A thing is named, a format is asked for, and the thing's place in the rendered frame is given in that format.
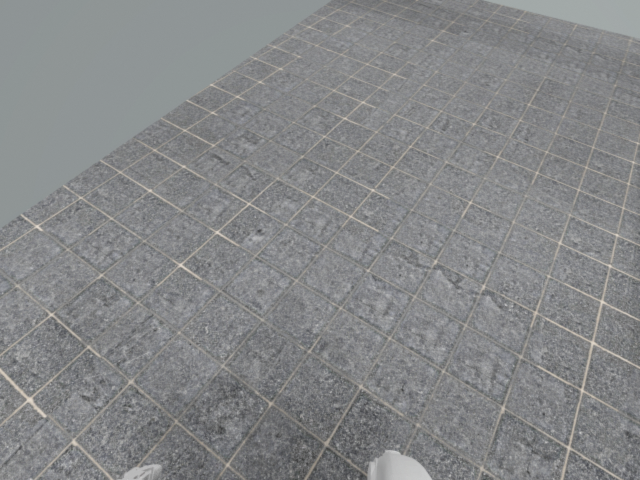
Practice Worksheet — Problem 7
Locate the robot right thigh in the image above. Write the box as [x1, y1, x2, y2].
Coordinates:
[367, 453, 432, 480]

